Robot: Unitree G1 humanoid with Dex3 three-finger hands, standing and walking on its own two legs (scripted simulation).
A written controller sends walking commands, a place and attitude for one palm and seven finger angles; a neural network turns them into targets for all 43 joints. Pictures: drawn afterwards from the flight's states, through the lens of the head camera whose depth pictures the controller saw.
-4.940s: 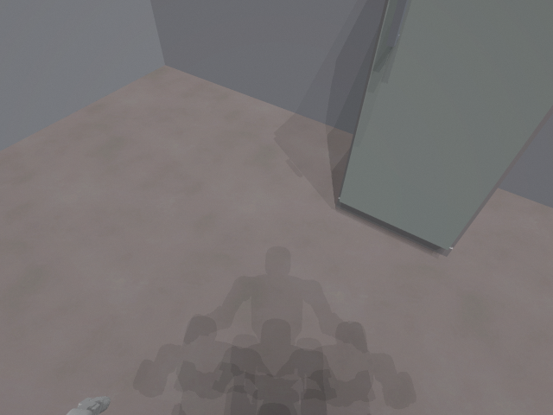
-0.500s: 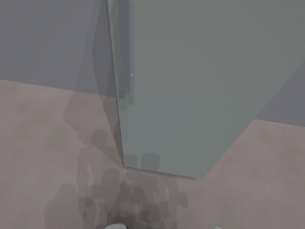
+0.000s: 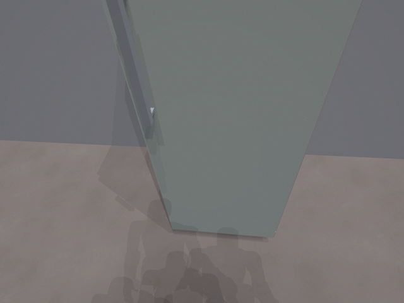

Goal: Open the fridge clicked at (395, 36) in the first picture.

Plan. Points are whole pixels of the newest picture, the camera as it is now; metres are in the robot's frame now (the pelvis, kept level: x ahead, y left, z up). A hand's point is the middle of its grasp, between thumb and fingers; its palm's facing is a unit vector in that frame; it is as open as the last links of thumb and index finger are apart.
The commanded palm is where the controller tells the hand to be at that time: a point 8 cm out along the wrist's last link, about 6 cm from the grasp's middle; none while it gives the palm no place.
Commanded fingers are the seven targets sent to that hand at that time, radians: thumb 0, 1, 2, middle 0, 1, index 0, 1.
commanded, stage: come to a stop and stand still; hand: left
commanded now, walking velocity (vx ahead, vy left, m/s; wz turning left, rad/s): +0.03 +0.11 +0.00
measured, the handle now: (136, 66) +0.56 +0.18 +0.21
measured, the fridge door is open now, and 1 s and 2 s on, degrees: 0 0 0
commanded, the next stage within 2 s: look again from close up in 0.72 s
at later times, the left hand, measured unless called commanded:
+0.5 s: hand out of the picture -0.01 +0.23 -0.20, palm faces +0.07 -0.99 -0.16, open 7.4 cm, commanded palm none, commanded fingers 0.00 0.90 0.90 -0.20 -0.30 -0.20 -0.30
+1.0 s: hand out of the picture +0.00 +0.24 -0.18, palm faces +0.03 -0.97 -0.25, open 7.4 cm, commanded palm none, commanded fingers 0.00 0.90 0.90 -0.20 -0.30 -0.20 -0.30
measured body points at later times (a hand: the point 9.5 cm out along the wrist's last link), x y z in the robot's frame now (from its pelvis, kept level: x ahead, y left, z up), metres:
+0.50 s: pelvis +0.01 +0.07 -0.01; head +0.01 +0.09 +0.44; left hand -0.01 +0.28 -0.18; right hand +0.06 -0.17 -0.16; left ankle -0.02 +0.16 -0.75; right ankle -0.01 -0.10 -0.75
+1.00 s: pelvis -0.01 +0.05 -0.02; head +0.00 +0.03 +0.43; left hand +0.00 +0.29 -0.16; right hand -0.02 -0.16 -0.19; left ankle -0.02 +0.16 -0.75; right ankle -0.01 -0.10 -0.75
